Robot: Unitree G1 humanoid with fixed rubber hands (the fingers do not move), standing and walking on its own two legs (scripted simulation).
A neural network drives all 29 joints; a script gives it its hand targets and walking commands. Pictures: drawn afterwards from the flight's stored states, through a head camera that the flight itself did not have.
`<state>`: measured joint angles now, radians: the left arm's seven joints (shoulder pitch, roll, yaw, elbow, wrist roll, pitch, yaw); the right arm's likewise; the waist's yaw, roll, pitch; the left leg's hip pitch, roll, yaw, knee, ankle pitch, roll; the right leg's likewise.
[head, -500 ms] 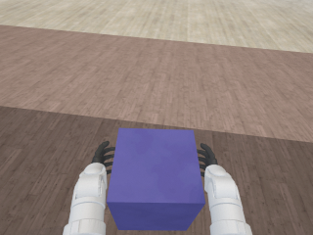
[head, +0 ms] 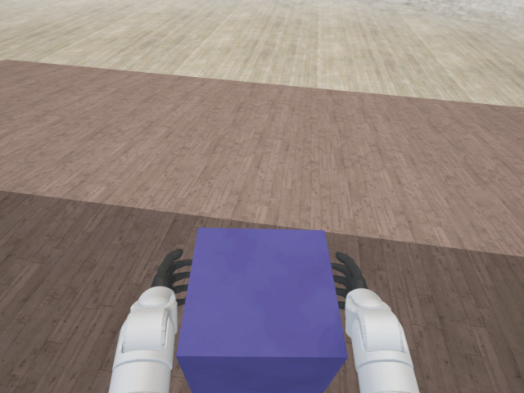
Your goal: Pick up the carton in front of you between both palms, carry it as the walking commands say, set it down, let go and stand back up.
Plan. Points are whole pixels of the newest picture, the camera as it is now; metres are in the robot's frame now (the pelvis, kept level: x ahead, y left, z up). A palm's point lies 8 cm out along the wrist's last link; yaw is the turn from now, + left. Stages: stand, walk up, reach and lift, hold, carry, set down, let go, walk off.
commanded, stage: hold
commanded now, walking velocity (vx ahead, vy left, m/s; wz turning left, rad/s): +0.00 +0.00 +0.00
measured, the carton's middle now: (259, 320) +0.28 +0.00 -0.04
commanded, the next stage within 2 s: carry in 0.58 s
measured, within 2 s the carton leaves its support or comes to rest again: neither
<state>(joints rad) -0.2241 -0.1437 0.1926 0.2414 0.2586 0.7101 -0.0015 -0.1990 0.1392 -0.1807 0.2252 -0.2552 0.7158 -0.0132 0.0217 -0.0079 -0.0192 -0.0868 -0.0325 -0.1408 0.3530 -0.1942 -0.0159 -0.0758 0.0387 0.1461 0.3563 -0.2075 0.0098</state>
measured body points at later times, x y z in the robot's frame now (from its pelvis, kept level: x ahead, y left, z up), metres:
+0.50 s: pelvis -0.01 +0.00 +0.00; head -0.05 +0.00 +0.45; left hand +0.30 +0.15 +0.04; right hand +0.29 -0.16 +0.03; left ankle +0.00 +0.13 -0.75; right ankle +0.00 -0.13 -0.75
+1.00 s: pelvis +0.10 -0.01 -0.01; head +0.08 -0.02 +0.44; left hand +0.39 +0.13 +0.08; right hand +0.38 -0.17 +0.07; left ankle +0.07 +0.09 -0.75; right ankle +0.02 -0.11 -0.71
